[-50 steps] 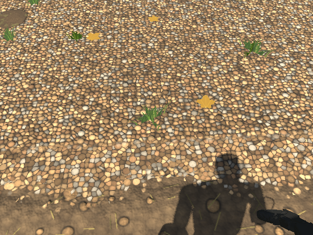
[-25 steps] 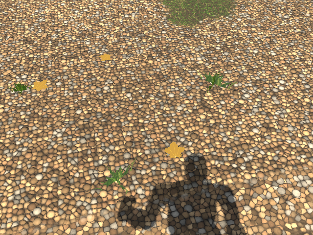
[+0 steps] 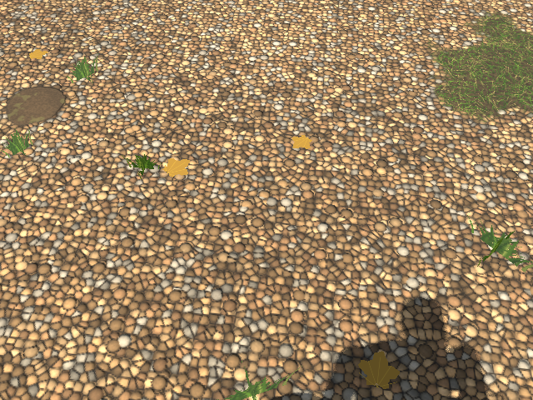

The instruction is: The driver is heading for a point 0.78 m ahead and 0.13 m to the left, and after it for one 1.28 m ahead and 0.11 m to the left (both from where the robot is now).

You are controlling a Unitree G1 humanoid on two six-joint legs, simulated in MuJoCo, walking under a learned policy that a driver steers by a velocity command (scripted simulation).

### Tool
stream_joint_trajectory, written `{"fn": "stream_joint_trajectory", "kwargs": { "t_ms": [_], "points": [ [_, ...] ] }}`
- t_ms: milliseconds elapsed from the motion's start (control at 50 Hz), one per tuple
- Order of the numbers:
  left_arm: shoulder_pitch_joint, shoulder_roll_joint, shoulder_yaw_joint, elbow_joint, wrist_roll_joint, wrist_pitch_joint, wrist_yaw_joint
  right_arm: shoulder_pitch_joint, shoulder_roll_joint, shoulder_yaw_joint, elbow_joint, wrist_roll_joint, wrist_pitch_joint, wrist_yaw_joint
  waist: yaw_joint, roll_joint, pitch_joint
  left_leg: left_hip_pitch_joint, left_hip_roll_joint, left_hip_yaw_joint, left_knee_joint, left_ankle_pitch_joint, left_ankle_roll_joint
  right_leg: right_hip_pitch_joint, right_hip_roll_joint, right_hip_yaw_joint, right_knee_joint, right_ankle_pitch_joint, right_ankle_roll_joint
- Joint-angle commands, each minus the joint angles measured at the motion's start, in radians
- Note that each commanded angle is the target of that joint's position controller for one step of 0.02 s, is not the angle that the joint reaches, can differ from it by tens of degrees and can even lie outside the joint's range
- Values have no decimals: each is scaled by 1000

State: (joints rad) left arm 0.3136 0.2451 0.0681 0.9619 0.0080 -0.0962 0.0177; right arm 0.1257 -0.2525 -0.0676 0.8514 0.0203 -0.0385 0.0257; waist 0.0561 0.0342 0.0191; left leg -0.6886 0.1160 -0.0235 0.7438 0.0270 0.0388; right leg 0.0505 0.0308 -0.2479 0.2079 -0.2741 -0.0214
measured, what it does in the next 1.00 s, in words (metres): walks ahead, turning left: left foot, then right foot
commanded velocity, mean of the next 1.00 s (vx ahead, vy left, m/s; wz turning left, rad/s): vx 0.36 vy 0.00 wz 0.32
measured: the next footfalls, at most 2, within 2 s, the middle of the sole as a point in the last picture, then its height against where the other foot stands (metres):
left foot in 0.14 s outside the picture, level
right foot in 0.64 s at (287, 358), level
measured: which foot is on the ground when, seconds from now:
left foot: up 0.00-0.12, down 0.14-0.66, up 0.68-0.96, down 0.98-1.00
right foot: down 0.00-0.16, up 0.18-0.62, down 0.64-1.00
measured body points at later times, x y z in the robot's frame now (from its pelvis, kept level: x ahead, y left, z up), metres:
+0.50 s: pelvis +0.28 +0.07 +0.01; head +0.31 +0.10 +0.45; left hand +0.43 +0.36 -0.09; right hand +0.40 -0.20 -0.10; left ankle +0.21 +0.12 -0.74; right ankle +0.52 -0.07 -0.68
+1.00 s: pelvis +0.48 +0.08 -0.01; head +0.49 +0.09 +0.44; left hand +0.51 +0.35 -0.14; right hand +0.67 -0.14 -0.12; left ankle +0.46 +0.23 -0.74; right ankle +0.56 +0.00 -0.74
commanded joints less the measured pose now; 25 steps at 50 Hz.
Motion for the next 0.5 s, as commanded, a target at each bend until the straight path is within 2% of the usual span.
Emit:
{"fn": "stream_joint_trajectory", "kwargs": {
  "t_ms": [20, 40, 80, 100, 120, 140, 160, 180, 200, 220, 240, 260, 280, 300, 360, 440, 500],
  "points": [
    [17, 169, 38, -40, -14, 9, 9, -135, -30, 3, -114, 1, -12, 23, 13, -64, 89, -56, -8, 49, -70, -30, 22, 24, -324, 57, -39, 447, -127],
    [16, 176, 41, -41, -19, 17, 10, -142, -36, 1, -129, 3, -11, 30, 4, -72, 86, -44, -21, 66, -84, -72, 35, 51, -333, 46, -8, 516, -119],
    [-13, 206, 50, -55, -24, 30, 15, -107, -68, -15, -144, 5, -8, 38, -39, -108, 36, 69, -81, 125, -90, -166, 71, 77, -335, 17, 107, 827, -97],
    [-28, 221, 54, -62, -27, 38, 18, -41, -94, -29, -137, 8, -5, 38, -83, -129, -10, 167, -121, 151, -84, -216, 93, 75, -331, 7, 216, 975, -85],
    [-50, 231, 55, -70, -30, 46, 19, 86, -136, -54, -111, 12, -4, 35, -158, -127, -79, 339, -164, 165, -127, -204, 123, 34, -308, -8, 391, 1026, -64],
    [-55, 224, 49, -81, -27, 45, 21, 250, -206, -91, -69, 12, 0, 18, -237, -80, -163, 620, -170, 98, -190, -158, 164, -131, -265, -15, 648, 858, -21],
    [18, 90, 12, -125, 13, 26, 10, 297, -319, -116, -53, 13, 5, -2, -160, 179, -233, 956, 80, -353, -216, -187, 294, -547, -120, 11, 1014, 28, 38],
    [6, 76, -5, -160, -13, -23, -7, 300, -311, -100, -91, 0, -11, 5, -141, 169, -395, 1112, 228, -834, -412, -358, 429, -764, 18, 266, 1209, -350, 44],
    [-132, 147, 13, -190, -56, -53, -18, 290, -233, -78, -87, -10, -23, 10, -186, 65, -297, 1067, 205, -731, -468, -323, 358, -875, -38, 342, 1227, -269, 16],
    [-163, 143, 11, -201, -60, -66, -19, 233, -195, -67, -91, -5, -34, 9, -154, 28, -183, 927, 169, -580, -463, -245, 318, -885, -84, 333, 1151, -172, -6],
    [-155, 144, 16, -182, -34, -66, -9, 151, -158, -56, -109, -1, -38, 9, -102, -42, -117, 767, 120, -459, -463, -144, 282, -815, -127, 330, 1064, -104, -4],
    [-135, 158, 27, -176, -16, -55, -4, 98, -128, -46, -127, -7, -39, 6, -63, -31, -90, 649, 88, -381, -477, -49, 264, -732, -153, 333, 995, -63, 5],
    [-121, 160, 31, -176, -10, -39, -5, 81, -119, -41, -138, -12, -39, 2, -42, -18, -83, 582, 65, -349, -499, -9, 259, -676, -164, 334, 960, -41, 15],
    [-116, 148, 32, -183, -5, -27, -5, 85, -128, -43, -139, -9, -41, -3, -33, -13, -77, 546, 53, -326, -512, 35, 261, -657, -165, 325, 918, -25, 31],
    [-185, 113, 23, -213, 7, -7, 0, 135, -167, -52, -129, -5, -44, -25, -45, -5, -46, 490, 22, -242, -530, 127, 251, -680, -145, 296, 757, 98, 73],
    [-312, 76, 4, -244, -1, -15, -16, 198, -147, -42, -106, -4, -36, -39, -108, 41, -26, 483, -29, -161, -526, 58, 185, -629, -104, 274, 453, 367, 72],
    [-390, 84, 0, -270, -13, -25, -32, 244, -155, -40, -81, -4, -37, -37, -146, 56, 6, 521, 6, -195, -525, -34, 176, -612, -85, 270, 351, 438, 52]
  ]
}}
Keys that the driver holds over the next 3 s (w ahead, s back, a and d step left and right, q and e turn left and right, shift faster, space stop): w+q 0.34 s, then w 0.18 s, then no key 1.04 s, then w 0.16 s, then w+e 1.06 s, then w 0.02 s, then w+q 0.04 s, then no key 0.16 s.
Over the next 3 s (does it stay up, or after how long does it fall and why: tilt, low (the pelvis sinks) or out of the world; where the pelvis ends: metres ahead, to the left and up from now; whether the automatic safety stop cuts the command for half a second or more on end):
stays up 1.11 0.07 0.01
